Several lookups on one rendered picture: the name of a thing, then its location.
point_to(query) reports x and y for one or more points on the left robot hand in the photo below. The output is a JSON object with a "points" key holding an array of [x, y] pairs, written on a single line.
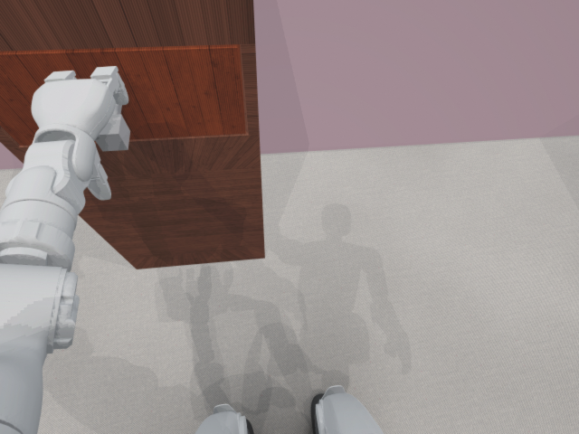
{"points": [[86, 104]]}

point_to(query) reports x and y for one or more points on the robot left thigh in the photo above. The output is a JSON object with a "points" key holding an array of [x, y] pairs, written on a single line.
{"points": [[226, 422]]}

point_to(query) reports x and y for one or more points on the drawer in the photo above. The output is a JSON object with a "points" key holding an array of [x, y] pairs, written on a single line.
{"points": [[173, 91]]}

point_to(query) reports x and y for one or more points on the handle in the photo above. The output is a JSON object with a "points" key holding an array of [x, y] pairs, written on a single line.
{"points": [[115, 135]]}

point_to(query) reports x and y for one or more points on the robot left upper arm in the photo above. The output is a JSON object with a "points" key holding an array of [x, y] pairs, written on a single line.
{"points": [[38, 311]]}

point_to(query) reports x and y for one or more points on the robot right shin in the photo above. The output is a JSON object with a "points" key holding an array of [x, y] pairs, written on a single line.
{"points": [[333, 390]]}

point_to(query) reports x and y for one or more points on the cabinet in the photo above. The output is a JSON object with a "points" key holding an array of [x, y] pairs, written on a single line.
{"points": [[174, 200]]}

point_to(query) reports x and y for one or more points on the left robot forearm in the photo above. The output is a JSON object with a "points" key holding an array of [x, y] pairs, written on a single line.
{"points": [[40, 212]]}

